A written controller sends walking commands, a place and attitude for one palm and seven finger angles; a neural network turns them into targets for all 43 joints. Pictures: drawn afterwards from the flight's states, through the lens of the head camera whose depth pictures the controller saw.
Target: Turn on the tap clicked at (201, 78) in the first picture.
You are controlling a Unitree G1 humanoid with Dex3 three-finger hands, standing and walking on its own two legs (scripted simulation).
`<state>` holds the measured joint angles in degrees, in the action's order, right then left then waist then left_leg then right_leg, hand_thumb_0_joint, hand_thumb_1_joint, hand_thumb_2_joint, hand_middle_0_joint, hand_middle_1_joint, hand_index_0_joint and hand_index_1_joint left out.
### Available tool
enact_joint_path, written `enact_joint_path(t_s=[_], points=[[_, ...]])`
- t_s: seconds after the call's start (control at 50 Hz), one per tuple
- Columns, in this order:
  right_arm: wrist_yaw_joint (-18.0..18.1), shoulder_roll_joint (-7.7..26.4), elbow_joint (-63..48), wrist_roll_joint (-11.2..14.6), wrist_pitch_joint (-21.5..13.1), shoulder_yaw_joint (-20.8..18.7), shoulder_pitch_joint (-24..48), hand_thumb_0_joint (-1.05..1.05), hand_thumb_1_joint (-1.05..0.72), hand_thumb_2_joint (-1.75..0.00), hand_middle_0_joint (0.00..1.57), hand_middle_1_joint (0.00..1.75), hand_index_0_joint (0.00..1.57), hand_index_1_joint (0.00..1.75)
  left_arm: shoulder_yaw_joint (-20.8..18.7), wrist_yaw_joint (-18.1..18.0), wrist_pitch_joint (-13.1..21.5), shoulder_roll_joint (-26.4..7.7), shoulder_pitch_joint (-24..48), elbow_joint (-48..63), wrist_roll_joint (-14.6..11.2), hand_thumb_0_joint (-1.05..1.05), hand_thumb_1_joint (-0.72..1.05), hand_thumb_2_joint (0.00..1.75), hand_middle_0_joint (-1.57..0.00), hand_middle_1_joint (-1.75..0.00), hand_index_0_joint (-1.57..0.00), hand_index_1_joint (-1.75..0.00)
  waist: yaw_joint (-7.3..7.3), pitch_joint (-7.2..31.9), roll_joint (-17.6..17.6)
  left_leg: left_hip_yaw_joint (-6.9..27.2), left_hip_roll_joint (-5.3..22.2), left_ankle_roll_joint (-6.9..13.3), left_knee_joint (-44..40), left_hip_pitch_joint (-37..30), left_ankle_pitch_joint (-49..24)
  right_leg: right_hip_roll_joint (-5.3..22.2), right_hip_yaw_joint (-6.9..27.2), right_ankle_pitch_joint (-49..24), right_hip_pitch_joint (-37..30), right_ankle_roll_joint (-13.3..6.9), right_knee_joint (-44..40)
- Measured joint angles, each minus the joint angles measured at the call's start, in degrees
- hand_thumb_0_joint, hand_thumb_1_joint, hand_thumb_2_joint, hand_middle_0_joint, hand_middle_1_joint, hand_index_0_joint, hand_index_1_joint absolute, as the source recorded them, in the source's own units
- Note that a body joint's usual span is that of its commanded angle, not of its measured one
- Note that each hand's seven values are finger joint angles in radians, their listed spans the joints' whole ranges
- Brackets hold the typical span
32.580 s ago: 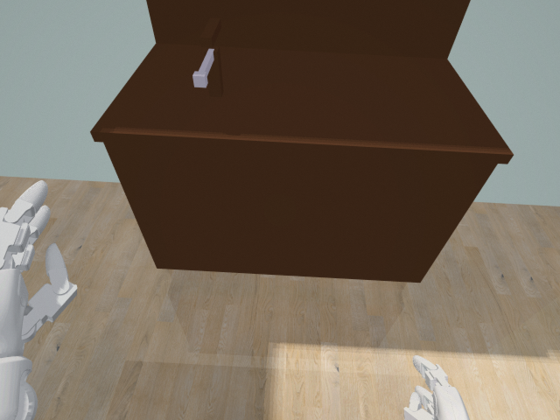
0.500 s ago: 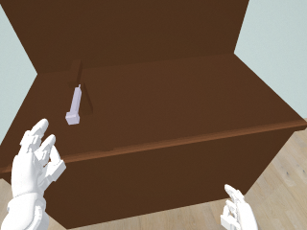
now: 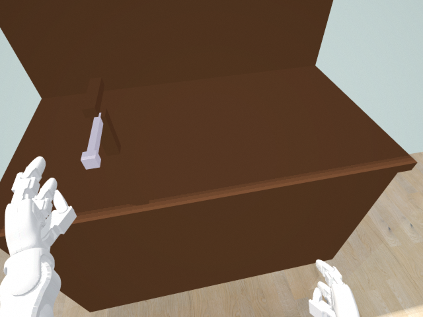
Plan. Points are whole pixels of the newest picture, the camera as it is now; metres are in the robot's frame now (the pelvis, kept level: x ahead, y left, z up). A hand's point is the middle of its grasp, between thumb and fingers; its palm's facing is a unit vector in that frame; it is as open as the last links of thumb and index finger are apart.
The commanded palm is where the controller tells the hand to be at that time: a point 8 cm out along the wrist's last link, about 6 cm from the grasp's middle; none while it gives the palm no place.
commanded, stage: reach beside the lever's end, fingers flat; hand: left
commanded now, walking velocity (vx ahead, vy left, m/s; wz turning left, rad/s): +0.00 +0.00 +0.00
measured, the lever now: (91, 159) +0.37 +0.30 +0.10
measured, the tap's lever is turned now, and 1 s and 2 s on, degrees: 0 0 4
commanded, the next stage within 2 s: push the lever round in 1.32 s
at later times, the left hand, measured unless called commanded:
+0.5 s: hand (73, 186) +0.29 +0.30 +0.11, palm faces +0.56 -0.82 -0.10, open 7.7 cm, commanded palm +0.25 +0.34 +0.12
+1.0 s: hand (76, 169) +0.34 +0.32 +0.10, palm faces +0.53 -0.84 -0.08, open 7.8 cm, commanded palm +0.29 +0.36 +0.10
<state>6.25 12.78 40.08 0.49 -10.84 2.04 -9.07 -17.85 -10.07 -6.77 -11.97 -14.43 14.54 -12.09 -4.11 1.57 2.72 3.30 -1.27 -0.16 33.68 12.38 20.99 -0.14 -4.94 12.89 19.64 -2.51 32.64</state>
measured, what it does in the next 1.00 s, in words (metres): stands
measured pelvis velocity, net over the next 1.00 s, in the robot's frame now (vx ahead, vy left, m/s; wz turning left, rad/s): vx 0.00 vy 0.01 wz -0.02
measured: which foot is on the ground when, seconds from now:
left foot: down 0.00-1.00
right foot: down 0.00-1.00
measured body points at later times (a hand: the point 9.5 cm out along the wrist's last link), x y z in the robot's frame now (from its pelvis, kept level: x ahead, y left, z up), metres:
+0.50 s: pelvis +0.00 -0.01 +0.00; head +0.01 -0.03 +0.45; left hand +0.25 +0.34 +0.12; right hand +0.17 -0.26 -0.10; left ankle -0.03 +0.12 -0.73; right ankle +0.05 -0.09 -0.73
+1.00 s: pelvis +0.00 +0.01 -0.01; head +0.03 -0.01 +0.44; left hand +0.31 +0.37 +0.11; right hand +0.14 -0.25 -0.11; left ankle -0.03 +0.12 -0.73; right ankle +0.05 -0.09 -0.73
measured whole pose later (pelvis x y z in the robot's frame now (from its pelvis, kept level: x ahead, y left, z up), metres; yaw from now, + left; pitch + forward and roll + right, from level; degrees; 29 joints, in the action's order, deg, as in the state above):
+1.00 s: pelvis +0.00 +0.01 -0.01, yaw -1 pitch +7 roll +0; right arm 6.1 14.4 40.7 0.9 -10.0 0.7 -12.9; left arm -28.8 -2.7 4.6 -21.1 13.1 -24.8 -10.6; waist -0.5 3.1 1.9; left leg 2.2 -1.2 0.3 38.0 22.2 22.3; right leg -0.3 -4.0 13.1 29.3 -2.2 35.7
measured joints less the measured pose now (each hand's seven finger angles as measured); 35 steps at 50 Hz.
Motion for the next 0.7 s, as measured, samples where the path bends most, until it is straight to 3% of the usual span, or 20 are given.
enact_joint_path(t_s=[0.36, 0.54, 0.7], points=[[0.9, 1.1, 1.3, 0.7, -0.2, -0.7, 0.1, 0.02, -0.91, -0.89, 0.20, 0.30, 0.20, 0.30, -5.2, 2.3, 2.5, -3.7, 13.1, -16.9, -0.3, 0.01, 0.90, 0.90, -0.18, -0.22, -0.18, -0.21, 1.72, 0.2, 0.0, -0.2, 1.0, -0.9, 0.7, 3.0, -0.2, -1.0, 0.0, -0.3, 3.2, -1.1, 0.7], [0.8, 2.1, 1.3, 1.0, 0.0, -1.6, -1.2, 0.02, -0.91, -0.89, 0.20, 0.30, 0.20, 0.29, -9.1, 4.8, 5.4, -6.0, 16.6, -24.2, -0.5, 0.01, 0.90, 0.90, -0.17, -0.20, -0.17, -0.19, 2.00, 0.5, -0.1, -0.3, 1.1, -0.9, 2.0, 5.0, 0.5, -1.1, 0.1, 0.0, 5.1, -1.0, 1.7], [0.8, 2.3, 1.5, 1.1, -0.3, -1.7, -2.2, 0.02, -0.91, -0.89, 0.20, 0.30, 0.20, 0.29, -9.7, 6.8, 8.4, -6.7, 20.1, -29.4, -0.5, 0.01, 0.90, 0.90, -0.16, -0.18, -0.16, -0.17, 2.22, 0.6, -0.3, -0.3, 0.5, -0.4, 3.0, 6.7, 0.8, -0.5, 0.2, 0.3, 6.7, -0.5, 2.5]])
